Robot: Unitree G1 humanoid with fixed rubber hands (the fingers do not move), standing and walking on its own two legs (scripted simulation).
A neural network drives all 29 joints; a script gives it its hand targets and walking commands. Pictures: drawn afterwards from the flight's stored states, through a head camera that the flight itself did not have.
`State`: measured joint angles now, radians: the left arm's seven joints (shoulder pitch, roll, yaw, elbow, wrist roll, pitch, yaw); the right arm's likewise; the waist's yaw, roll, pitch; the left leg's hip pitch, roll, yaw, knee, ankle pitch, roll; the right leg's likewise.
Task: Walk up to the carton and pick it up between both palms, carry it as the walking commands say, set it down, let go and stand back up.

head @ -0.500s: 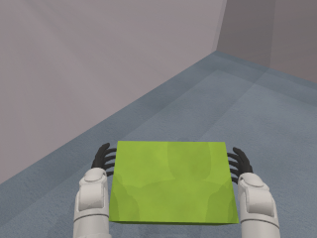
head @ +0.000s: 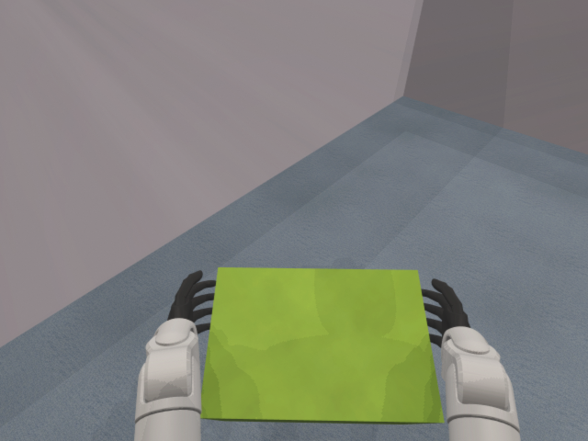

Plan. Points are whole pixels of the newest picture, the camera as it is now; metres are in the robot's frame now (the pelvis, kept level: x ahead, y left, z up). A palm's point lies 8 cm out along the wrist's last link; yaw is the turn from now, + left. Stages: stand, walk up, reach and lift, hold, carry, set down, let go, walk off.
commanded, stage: hold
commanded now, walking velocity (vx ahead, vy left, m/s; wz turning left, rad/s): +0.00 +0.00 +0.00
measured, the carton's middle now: (315, 350) +0.28 +0.00 -0.04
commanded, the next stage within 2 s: carry in 0.50 s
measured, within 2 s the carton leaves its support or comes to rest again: neither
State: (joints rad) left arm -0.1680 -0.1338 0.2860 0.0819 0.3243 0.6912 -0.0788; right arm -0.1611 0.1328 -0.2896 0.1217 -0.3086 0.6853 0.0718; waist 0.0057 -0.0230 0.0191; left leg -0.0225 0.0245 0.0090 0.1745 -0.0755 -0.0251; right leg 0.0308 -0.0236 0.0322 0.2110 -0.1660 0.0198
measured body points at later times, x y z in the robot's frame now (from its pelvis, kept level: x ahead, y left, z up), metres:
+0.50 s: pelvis +0.00 +0.00 +0.00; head -0.02 +0.01 +0.45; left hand +0.29 +0.19 +0.03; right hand +0.29 -0.18 +0.03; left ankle +0.02 +0.14 -0.75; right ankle -0.03 -0.13 -0.75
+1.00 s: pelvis -0.08 +0.02 -0.03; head -0.07 +0.02 +0.42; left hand +0.15 +0.25 +0.06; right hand +0.22 -0.11 +0.06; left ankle +0.01 +0.13 -0.75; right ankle -0.09 -0.10 -0.71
